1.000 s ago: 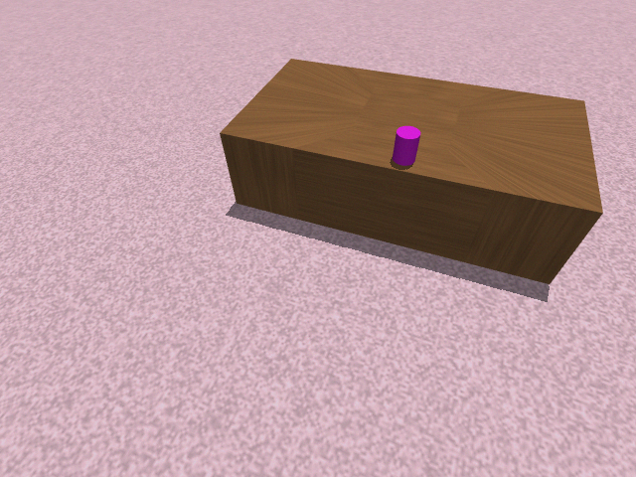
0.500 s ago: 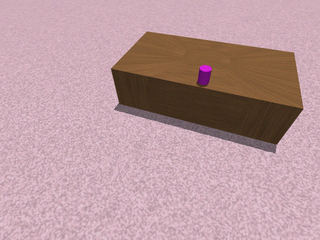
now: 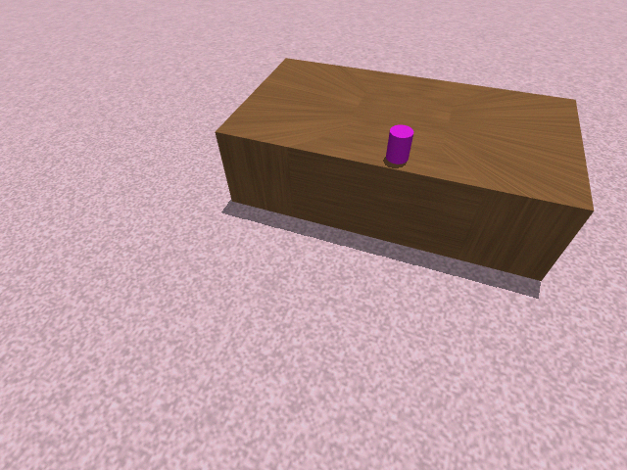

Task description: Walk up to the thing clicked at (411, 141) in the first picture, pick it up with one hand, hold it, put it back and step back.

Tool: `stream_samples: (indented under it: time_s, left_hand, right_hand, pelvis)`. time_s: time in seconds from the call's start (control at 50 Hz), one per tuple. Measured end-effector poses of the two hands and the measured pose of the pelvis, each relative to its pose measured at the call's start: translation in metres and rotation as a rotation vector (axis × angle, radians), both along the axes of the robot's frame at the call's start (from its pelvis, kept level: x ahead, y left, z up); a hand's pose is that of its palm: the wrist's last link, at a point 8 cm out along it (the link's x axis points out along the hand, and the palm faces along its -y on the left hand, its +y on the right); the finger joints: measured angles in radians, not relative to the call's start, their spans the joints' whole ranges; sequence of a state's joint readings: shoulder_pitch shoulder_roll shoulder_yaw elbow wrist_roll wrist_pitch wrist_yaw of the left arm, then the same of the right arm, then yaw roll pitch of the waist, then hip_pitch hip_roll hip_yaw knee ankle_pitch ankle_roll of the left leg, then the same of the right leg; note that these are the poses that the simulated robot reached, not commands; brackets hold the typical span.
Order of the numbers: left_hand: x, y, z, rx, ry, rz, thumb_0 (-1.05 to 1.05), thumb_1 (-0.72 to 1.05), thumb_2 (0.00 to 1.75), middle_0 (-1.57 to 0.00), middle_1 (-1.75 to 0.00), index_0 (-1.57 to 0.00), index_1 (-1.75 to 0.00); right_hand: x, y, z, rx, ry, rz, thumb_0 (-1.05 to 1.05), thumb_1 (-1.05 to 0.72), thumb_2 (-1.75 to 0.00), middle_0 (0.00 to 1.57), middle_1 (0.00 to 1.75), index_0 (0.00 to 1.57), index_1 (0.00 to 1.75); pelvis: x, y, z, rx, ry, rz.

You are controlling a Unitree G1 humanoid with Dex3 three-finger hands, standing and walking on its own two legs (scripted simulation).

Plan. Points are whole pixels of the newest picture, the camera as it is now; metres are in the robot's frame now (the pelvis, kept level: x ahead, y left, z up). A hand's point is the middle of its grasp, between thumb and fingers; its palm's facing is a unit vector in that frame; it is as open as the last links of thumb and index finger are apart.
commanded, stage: stand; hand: left
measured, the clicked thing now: (399, 144) +1.21 -0.28 -0.34
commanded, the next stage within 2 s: walk up in 0.12 s
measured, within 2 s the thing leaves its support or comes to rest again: neither
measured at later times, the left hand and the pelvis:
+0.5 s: hand (201, 451) +0.19 +0.20 -0.15, palm faces -0.15 -0.89 -0.43, open 7.4 cm; pelvis +0.08 -0.09 -0.04, yaw -10 degrees
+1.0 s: hand (277, 311) +0.44 +0.10 -0.17, palm faces -0.36 -0.87 -0.34, open 7.4 cm; pelvis +0.30 -0.14 -0.02, yaw -19 degrees
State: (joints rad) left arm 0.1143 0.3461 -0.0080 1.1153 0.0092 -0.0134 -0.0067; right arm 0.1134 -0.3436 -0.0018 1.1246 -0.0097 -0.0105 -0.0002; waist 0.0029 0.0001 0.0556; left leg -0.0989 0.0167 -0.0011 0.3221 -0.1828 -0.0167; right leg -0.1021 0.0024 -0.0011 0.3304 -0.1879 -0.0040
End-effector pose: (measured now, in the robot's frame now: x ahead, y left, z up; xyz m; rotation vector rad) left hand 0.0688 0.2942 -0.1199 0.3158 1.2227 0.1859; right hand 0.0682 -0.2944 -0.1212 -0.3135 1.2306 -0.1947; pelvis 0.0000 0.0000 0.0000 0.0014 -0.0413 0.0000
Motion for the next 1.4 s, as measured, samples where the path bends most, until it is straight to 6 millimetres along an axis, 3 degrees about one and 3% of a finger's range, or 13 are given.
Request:
stream_samples:
  time_s: [0.2,0.32,0.42,0.52,0.62,0.72,0.82,0.92,1.04,1.16,1.28,1.34,1.4]
  left_hand:
    - [0.009,0.004,0.001,-0.009,0.011,-0.038,0.00,0.91,0.90,-0.20,-0.30,-0.20,-0.30]
    - [0.046,0.002,0.013,0.021,0.010,-0.099,0.00,0.91,0.90,-0.20,-0.30,-0.20,-0.30]
    - [0.089,-0.024,0.015,0.062,-0.005,-0.152,0.00,0.91,0.90,-0.20,-0.30,-0.20,-0.30]
    - [0.125,-0.067,0.005,0.084,-0.072,-0.156,0.00,0.91,0.90,-0.20,-0.30,-0.20,-0.30]
    - [0.138,-0.105,0.009,0.029,-0.036,-0.153,0.00,0.91,0.90,-0.20,-0.30,-0.20,-0.30]
    - [0.166,-0.123,0.003,-0.001,0.013,-0.181,0.00,0.90,0.90,-0.20,-0.30,-0.21,-0.30]
    - [0.224,-0.128,-0.012,-0.025,0.006,-0.219,0.00,0.90,0.90,-0.20,-0.30,-0.21,-0.30]
    - [0.305,-0.133,-0.028,-0.020,-0.009,-0.295,0.01,0.90,0.90,-0.20,-0.30,-0.21,-0.30]
    - [0.411,-0.160,-0.006,-0.013,-0.097,-0.403,0.01,0.91,0.90,-0.20,-0.30,-0.20,-0.30]
    - [0.495,-0.201,0.014,-0.013,-0.175,-0.466,0.00,0.91,0.90,-0.20,-0.30,-0.20,-0.30]
    - [0.554,-0.254,0.016,0.024,-0.212,-0.507,0.00,0.91,0.90,-0.20,-0.30,-0.20,-0.30]
    - [0.565,-0.273,0.017,0.022,-0.247,-0.485,0.00,0.91,0.90,-0.20,-0.30,-0.20,-0.30]
    - [0.565,-0.284,0.023,0.009,-0.234,-0.451,0.00,0.91,0.90,-0.20,-0.30,-0.20,-0.30]
  right_hand:
    - [0.002,-0.012,0.004,-0.005,-0.083,-0.032,0.00,-0.90,-0.90,0.20,0.30,0.21,0.30]
    - [-0.020,-0.060,0.010,-0.069,-0.077,-0.104,0.00,-0.90,-0.90,0.21,0.30,0.21,0.30]
    - [-0.019,-0.114,-0.002,-0.096,-0.051,-0.159,0.01,-0.90,-0.90,0.20,0.30,0.21,0.30]
    - [0.011,-0.155,-0.026,-0.092,-0.035,-0.177,0.01,-0.90,-0.90,0.20,0.30,0.20,0.30]
    - [0.065,-0.158,-0.011,-0.038,-0.098,-0.158,0.01,-0.91,-0.90,0.20,0.30,0.20,0.30]
    - [0.109,-0.159,0.005,-0.021,-0.135,-0.142,0.01,-0.91,-0.90,0.20,0.30,0.20,0.30]
    - [0.149,-0.165,0.011,-0.059,-0.121,-0.151,0.01,-0.90,-0.90,0.20,0.30,0.21,0.30]
    - [0.184,-0.169,0.014,-0.115,-0.172,-0.205,0.00,-0.90,-0.90,0.20,0.30,0.21,0.30]
    - [0.187,-0.169,0.028,-0.110,-0.152,-0.310,0.00,-0.90,-0.90,0.20,0.30,0.21,0.30]
    - [0.188,-0.186,0.019,-0.081,-0.048,-0.348,0.00,-0.90,-0.90,0.20,0.30,0.21,0.30]
    - [0.214,-0.229,-0.018,-0.047,-0.023,-0.391,0.01,-0.90,-0.90,0.20,0.30,0.21,0.30]
    - [0.243,-0.243,-0.027,-0.025,-0.023,-0.386,0.01,-0.90,-0.90,0.20,0.30,0.21,0.30]
    - [0.279,-0.254,-0.022,-0.008,-0.055,-0.364,0.01,-0.91,-0.90,0.20,0.30,0.20,0.30]
  pelvis:
    - [0.006,-0.003,-0.004,0.012,0.012,-0.055]
    - [0.025,-0.027,-0.007,0.022,0.008,-0.103]
    - [0.056,-0.063,-0.021,0.037,-0.008,-0.161]
    - [0.087,-0.100,-0.038,-0.003,-0.019,-0.176]
    - [0.120,-0.116,-0.021,-0.006,-0.018,-0.214]
    - [0.160,-0.129,-0.014,-0.019,-0.006,-0.249]
    - [0.211,-0.132,-0.020,-0.035,0.008,-0.260]
    - [0.262,-0.130,-0.031,0.004,-0.002,-0.298]
    - [0.310,-0.146,-0.016,0.001,-0.009,-0.329]
    - [0.352,-0.171,-0.014,0.016,-0.010,-0.354]
    - [0.398,-0.215,-0.033,0.008,-0.012,-0.372]
    - [0.415,-0.232,-0.035,0.000,-0.028,-0.375]
    - [0.432,-0.243,-0.026,0.008,-0.034,-0.385]
